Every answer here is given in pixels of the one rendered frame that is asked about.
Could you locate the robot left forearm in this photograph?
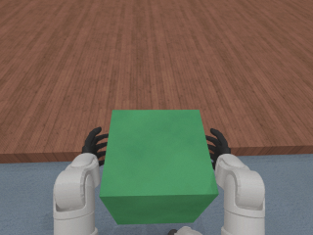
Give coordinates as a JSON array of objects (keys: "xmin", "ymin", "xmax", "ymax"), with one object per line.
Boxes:
[{"xmin": 53, "ymin": 153, "xmax": 101, "ymax": 235}]

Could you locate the robot right shin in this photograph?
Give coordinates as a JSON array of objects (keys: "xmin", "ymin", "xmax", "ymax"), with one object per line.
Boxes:
[{"xmin": 178, "ymin": 226, "xmax": 192, "ymax": 231}]

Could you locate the robot right forearm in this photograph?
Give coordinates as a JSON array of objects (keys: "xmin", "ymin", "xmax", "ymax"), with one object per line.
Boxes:
[{"xmin": 214, "ymin": 154, "xmax": 265, "ymax": 235}]

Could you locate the carton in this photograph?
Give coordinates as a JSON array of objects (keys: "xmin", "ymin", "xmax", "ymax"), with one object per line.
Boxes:
[{"xmin": 99, "ymin": 110, "xmax": 219, "ymax": 225}]

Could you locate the left robot hand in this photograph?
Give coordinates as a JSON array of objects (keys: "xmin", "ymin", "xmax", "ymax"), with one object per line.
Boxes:
[{"xmin": 81, "ymin": 126, "xmax": 109, "ymax": 166}]

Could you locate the right robot hand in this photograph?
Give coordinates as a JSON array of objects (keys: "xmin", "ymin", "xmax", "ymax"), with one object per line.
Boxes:
[{"xmin": 205, "ymin": 128, "xmax": 231, "ymax": 170}]

